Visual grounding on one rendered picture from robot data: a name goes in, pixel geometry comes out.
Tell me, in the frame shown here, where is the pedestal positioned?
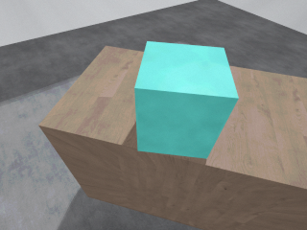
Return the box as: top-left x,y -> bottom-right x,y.
38,46 -> 307,230

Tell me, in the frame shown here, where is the carton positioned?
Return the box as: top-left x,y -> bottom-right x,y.
134,41 -> 239,159

